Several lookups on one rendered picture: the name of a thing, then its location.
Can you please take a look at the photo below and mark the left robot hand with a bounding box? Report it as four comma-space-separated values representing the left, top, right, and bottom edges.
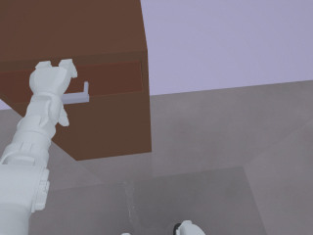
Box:
29, 59, 78, 126

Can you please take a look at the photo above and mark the drawer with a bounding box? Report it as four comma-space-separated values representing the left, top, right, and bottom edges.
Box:
0, 61, 143, 104

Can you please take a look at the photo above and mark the robot left forearm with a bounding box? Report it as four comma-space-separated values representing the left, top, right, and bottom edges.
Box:
0, 92, 62, 169

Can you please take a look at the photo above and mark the right robot shin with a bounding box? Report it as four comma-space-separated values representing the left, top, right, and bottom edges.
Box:
179, 220, 193, 227

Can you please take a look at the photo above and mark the left robot upper arm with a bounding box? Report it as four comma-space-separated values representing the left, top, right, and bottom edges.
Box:
0, 164, 50, 235

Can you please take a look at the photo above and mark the right robot thigh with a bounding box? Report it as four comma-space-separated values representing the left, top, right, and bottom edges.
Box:
175, 224, 205, 235

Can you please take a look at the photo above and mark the cabinet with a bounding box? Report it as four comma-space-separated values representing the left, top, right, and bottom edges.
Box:
0, 0, 152, 161

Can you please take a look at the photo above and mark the handle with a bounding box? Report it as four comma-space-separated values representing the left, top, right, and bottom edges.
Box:
61, 81, 90, 105

